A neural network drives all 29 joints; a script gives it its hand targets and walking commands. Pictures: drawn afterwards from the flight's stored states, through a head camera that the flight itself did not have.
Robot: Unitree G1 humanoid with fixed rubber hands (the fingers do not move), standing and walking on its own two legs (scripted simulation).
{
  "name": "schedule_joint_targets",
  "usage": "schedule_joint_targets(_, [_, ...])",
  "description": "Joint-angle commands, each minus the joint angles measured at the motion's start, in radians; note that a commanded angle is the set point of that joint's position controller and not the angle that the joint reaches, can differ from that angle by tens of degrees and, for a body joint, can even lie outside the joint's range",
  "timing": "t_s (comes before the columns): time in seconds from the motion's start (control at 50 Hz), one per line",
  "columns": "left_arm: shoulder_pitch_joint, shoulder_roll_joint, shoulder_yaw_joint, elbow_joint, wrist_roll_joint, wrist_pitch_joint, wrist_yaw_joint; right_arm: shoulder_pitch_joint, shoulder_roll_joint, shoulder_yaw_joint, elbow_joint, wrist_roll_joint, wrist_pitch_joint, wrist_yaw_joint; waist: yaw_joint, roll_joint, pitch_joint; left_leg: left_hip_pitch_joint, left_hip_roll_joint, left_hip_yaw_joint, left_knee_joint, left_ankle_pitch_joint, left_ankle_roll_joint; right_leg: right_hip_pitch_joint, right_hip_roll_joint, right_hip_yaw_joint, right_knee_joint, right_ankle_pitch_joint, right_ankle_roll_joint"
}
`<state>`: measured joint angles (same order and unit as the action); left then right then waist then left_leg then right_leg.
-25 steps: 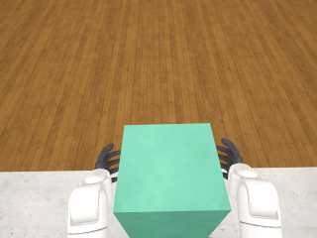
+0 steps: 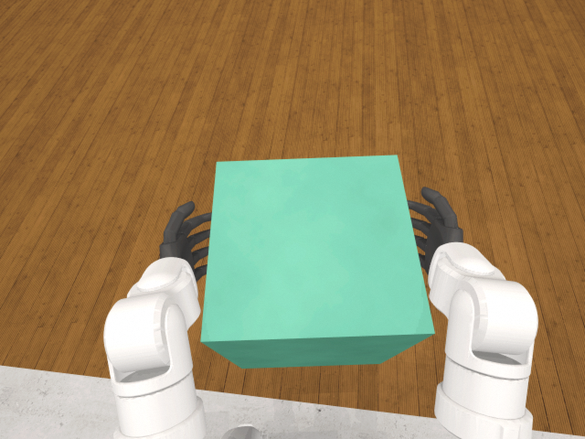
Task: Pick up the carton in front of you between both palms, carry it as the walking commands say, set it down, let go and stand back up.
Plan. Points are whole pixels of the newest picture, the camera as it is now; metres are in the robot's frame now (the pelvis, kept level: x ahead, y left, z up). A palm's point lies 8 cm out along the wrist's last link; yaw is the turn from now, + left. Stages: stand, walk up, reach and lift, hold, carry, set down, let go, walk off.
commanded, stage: carry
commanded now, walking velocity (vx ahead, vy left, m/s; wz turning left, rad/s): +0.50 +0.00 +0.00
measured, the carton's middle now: (309, 276) +0.32 +0.01 +0.05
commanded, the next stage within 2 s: none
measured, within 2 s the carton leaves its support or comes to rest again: neither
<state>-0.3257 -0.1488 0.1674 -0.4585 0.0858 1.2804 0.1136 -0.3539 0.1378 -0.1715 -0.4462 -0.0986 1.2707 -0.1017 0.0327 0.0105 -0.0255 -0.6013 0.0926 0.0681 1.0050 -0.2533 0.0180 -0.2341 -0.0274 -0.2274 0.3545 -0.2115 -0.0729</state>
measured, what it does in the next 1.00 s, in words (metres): climbs: left foot, then right foot 0.03 m higher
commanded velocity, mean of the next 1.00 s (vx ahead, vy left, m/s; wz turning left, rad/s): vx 0.50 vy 0.00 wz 0.00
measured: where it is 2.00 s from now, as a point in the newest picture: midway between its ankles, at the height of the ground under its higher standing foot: (304, 171)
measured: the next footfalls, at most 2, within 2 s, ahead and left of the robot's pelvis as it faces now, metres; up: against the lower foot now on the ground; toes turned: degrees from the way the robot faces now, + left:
left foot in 0.22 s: +0.34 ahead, +0.11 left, +0.01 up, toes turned +6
right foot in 0.66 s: +0.62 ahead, -0.07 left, +0.04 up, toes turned -5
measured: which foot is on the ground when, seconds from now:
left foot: up 0.00-0.20, down 0.22-0.68, up 0.70-1.00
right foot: down 0.00-0.22, up 0.24-0.64, down 0.66-1.00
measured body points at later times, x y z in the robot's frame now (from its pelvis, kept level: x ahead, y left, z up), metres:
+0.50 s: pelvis +0.32 +0.04 -0.01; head +0.43 +0.05 +0.43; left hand +0.75 +0.16 +0.10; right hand +0.73 -0.14 +0.11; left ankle +0.30 +0.10 -0.74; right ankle +0.34 -0.10 -0.65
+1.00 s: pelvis +0.67 +0.01 +0.02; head +0.74 +0.01 +0.47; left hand +1.06 +0.19 +0.18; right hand +1.09 -0.11 +0.18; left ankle +0.80 +0.13 -0.66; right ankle +0.58 -0.07 -0.71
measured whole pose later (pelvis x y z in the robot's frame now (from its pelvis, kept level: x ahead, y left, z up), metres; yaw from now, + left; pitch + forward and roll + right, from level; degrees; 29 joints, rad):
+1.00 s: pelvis +0.67 +0.01 +0.02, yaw -1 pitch +6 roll +1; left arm -0.85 -0.02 0.29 -0.06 0.02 1.31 0.16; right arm -0.85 0.03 -0.31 -0.11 -0.12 1.31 -0.10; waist 0.10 -0.01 0.05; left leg -0.72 0.01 0.07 0.81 -0.33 0.03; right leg -0.19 0.00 -0.07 0.44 -0.49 -0.05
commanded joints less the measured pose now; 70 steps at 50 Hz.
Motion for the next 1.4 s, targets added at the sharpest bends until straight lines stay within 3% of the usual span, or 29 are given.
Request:
schedule_joint_targets(0.0, [-0.689,-0.658,-0.737,0.011,-0.452,0.019,-0.24,-0.621,0.691,0.727,0.056,0.405,0.029,0.199,0.011,-0.133,-0.307,-0.102,-0.005,0.031,-0.14,0.084,-0.008,0.319,-0.226,0.199,-0.12,0.236,-0.097])
schedule_joint_targets(0.14, [-0.973,-0.661,-0.635,0.254,-0.473,0.053,-0.216,-0.918,0.681,0.625,0.297,0.449,0.079,0.194,0.011,-0.171,-0.23,0.018,-0.056,0.094,-0.411,0.207,0.047,0.317,-0.191,0.109,-0.024,0.411,-0.065])
schedule_joint_targets(0.2, [-1.101,-0.713,-0.596,0.345,-0.48,0.061,-0.205,-1.004,0.713,0.555,0.425,0.468,0.082,0.202,-0.094,-0.087,-0.364,0.426,-0.152,0.18,-0.513,0.146,0.064,0.231,-0.115,0.006,0.357,0.586,0.004])
schedule_joint_targets(0.22, [-1.148,-0.724,-0.58,0.369,-0.48,0.061,-0.202,-1.018,0.73,0.529,0.458,0.47,0.08,0.206,-0.131,0.027,-0.446,0.648,-0.007,-0.018,-0.501,0.063,0.066,0.053,-0.088,0.045,0.592,0.307,0.022])
schedule_joint_targets(0.24, [-1.186,-0.777,-0.56,0.399,-0.48,0.066,-0.197,-1.078,0.717,0.504,0.497,0.461,0.071,0.206,-0.112,0.314,-0.554,0.918,0.262,-0.525,-0.571,0.02,0.229,-0.297,0.054,0.109,0.865,-0.133,0.058])
schedule_joint_targets(0.26, [-1.246,-0.772,-0.54,0.404,-0.473,0.061,-0.19,-1.093,0.784,0.5,0.52,0.486,0.068,0.212,-0.126,0.328,-0.551,0.948,0.266,-0.634,-0.667,0.038,0.252,-0.444,0.075,0.211,1.026,-0.296,0.044])
schedule_joint_targets(0.3, [-1.328,-0.854,-0.526,0.404,-0.477,0.043,-0.175,-1.218,0.887,0.497,0.462,0.537,0.054,0.226,-0.115,0.098,-0.482,0.872,0.21,-0.433,-0.575,0.31,0.203,-0.525,0.011,0.249,1.05,-0.224,0.005])
schedule_joint_targets(0.38, [-1.341,-0.917,-0.489,0.394,-0.439,0.018,-0.141,-1.358,0.973,0.504,0.373,0.577,0.031,0.219,-0.092,0.089,-0.545,0.847,0.181,-0.276,-0.557,0.415,0.184,-0.536,-0.016,0.231,0.95,-0.152,0.009])
schedule_joint_targets(0.46, [-1.27,-0.893,-0.49,0.388,-0.381,-0.003,-0.121,-1.293,0.945,0.51,0.34,0.536,0.018,0.206,-0.12,0.099,-0.547,0.947,0.171,-0.207,-0.513,0.581,0.21,-0.679,-0.015,0.186,0.853,-0.163,0.019])
schedule_joint_targets(0.56, [-1.233,-0.84,-0.533,0.313,-0.344,-0.012,-0.123,-1.237,0.888,0.563,0.268,0.502,0.012,0.203,-0.118,0.121,-0.464,0.855,0.094,-0.072,-0.516,0.702,0.188,-0.523,0.036,0.082,0.448,-0.026,0.013])
schedule_joint_targets(0.6, [-1.187,-0.813,-0.545,0.313,-0.342,-0.004,-0.131,-1.196,0.862,0.577,0.274,0.487,0.017,0.204,-0.07,0.148,-0.481,0.778,0.07,0.014,-0.41,0.977,0.142,-0.274,0.124,-0.013,0.286,0.002,-0.002])
schedule_joint_targets(0.62, [-1.17,-0.807,-0.551,0.32,-0.344,-0.002,-0.138,-1.172,0.848,0.585,0.289,0.48,0.02,0.205,-0.001,0.133,-0.544,0.711,0.066,0.066,-0.253,0.998,0.093,-0.039,0.134,-0.015,0.179,0.125,-0.021])
schedule_joint_targets(0.64, [-1.145,-0.797,-0.553,0.321,-0.348,-0.002,-0.148,-1.178,0.835,0.594,0.293,0.475,0.022,0.208,0.077,0.086,-0.599,0.52,0.033,0.048,-0.101,0.747,0.061,0.238,0.061,0.089,0.161,0.152,-0.034])
schedule_joint_targets(0.66, [-1.15,-0.762,-0.56,0.332,-0.347,-0.006,-0.154,-1.161,0.866,0.602,0.297,0.48,0.03,0.213,0.06,-0.233,-0.797,0.177,-0.069,-0.015,0.193,0.119,0.006,0.628,-0.277,0.64,0.213,0.341,-0.213])
schedule_joint_targets(0.68, [-1.132,-0.804,-0.566,0.344,-0.374,-0.003,-0.163,-1.183,0.836,0.591,0.299,0.466,0.035,0.215,0.093,-0.336,-0.787,-0.036,-0.194,-0.065,0.411,-0.286,0.0,0.725,-0.303,0.84,0.128,0.46,-0.307])
schedule_joint_targets(0.72, [-1.218,-0.856,-0.603,0.269,-0.442,0.004,-0.186,-1.178,0.835,0.574,0.298,0.43,0.028,0.201,0.098,-0.141,-0.655,-0.251,-0.12,-0.134,0.511,-0.242,0.022,0.71,-0.278,0.68,0.188,0.557,-0.241])
schedule_joint_targets(0.76, [-1.306,-0.9,-0.643,0.2,-0.506,0.002,-0.2,-1.175,0.819,0.556,0.285,0.391,0.024,0.183,0.078,-0.075,-0.569,-0.279,-0.084,-0.115,0.394,-0.188,0.031,0.626,-0.224,0.57,0.168,0.543,-0.164])
schedule_joint_targets(0.88, [-1.339,-0.874,-0.64,0.184,-0.568,0.021,-0.215,-1.075,0.729,0.495,0.328,0.287,0.025,0.134,0.067,-0.104,-0.523,-0.237,-0.078,-0.033,0.073,-0.181,0.008,0.51,-0.208,0.447,0.092,0.443,-0.171])
schedule_joint_targets(0.96, [-1.284,-0.85,-0.597,0.341,-0.546,0.041,-0.239,-1.064,0.713,0.492,0.421,0.274,0.046,0.138,0.041,-0.181,-0.434,0.04,-0.139,0.088,-0.292,-0.036,0.015,0.306,-0.14,0.273,0.067,0.491,-0.111])
schedule_joint_targets(1.0, [-1.268,-0.856,-0.57,0.425,-0.521,0.046,-0.245,-1.081,0.738,0.494,0.479,0.3,0.052,0.153,-0.038,-0.19,-0.464,0.308,-0.192,0.163,-0.414,0.03,0.05,0.218,-0.142,0.184,0.224,0.732,-0.063])
schedule_joint_targets(1.02, [-1.258,-0.863,-0.56,0.463,-0.504,0.047,-0.247,-1.078,0.745,0.489,0.515,0.318,0.051,0.162,-0.095,-0.131,-0.529,0.53,-0.194,0.166,-0.467,0.041,0.063,0.139,-0.109,0.13,0.383,0.686,-0.027])
schedule_joint_targets(1.04, [-1.261,-0.86,-0.548,0.489,-0.489,0.046,-0.247,-1.076,0.771,0.489,0.536,0.342,0.05,0.175,-0.152,-0.025,-0.581,0.759,-0.037,-0.061,-0.471,-0.077,0.082,-0.055,-0.086,0.151,0.577,0.339,0.007])
schedule_joint_targets(1.06, [-1.244,-0.878,-0.525,0.494,-0.463,0.051,-0.244,-1.094,0.776,0.482,0.567,0.356,0.042,0.184,-0.126,0.32,-0.653,0.95,0.241,-0.664,-0.606,-0.066,0.257,-0.364,0.086,0.176,0.834,-0.219,0.057])
schedule_joint_targets(1.08, [-1.293,-0.869,-0.51,0.492,-0.451,0.048,-0.238,-1.121,0.838,0.492,0.561,0.397,0.044,0.199,-0.118,0.273,-0.583,0.943,0.244,-0.762,-0.649,0.04,0.291,-0.495,0.093,0.26,1.021,-0.324,0.04])
schedule_joint_targets(1.12, [-1.298,-0.887,-0.482,0.494,-0.422,0.036,-0.217,-1.244,0.941,0.537,0.494,0.49,0.042,0.224,-0.122,0.042,-0.488,0.852,0.202,-0.536,-0.536,0.388,0.261,-0.59,0.039,0.258,1.102,-0.259,0.017])
schedule_joint_targets(1.14, [-1.28,-0.884,-0.464,0.491,-0.403,0.03,-0.203,-1.302,0.981,0.554,0.459,0.533,0.038,0.232,-0.112,0.004,-0.475,0.81,0.181,-0.469,-0.537,0.421,0.235,-0.596,0.02,0.262,1.062,-0.23,0.013])
schedule_joint_targets(1.18, [-1.261,-0.872,-0.44,0.47,-0.368,0.022,-0.174,-1.375,1.022,0.568,0.409,0.592,0.031,0.237,-0.093,0.034,-0.497,0.785,0.157,-0.397,-0.575,0.315,0.195,-0.563,0.005,0.251,0.964,-0.182,0.015])
schedule_joint_targets(1.28, [-1.228,-0.8,-0.43,0.43,-0.318,0.017,-0.127,-1.365,0.974,0.545,0.362,0.613,0.036,0.228,-0.104,0.065,-0.472,0.781,0.16,-0.288,-0.61,0.318,0.231,-0.597,0.005,0.19,0.733,-0.207,0.032])
schedule_joint_targets(1.38, [-1.208,-0.779,-0.464,0.473,-0.321,0.04,-0.129,-1.261,0.909,0.517,0.46,0.547,0.057,0.223,-0.087,0.145,-0.427,0.65,0.1,-0.096,-0.567,0.53,0.159,-0.314,0.082,0.037,0.358,-0.124,0.009])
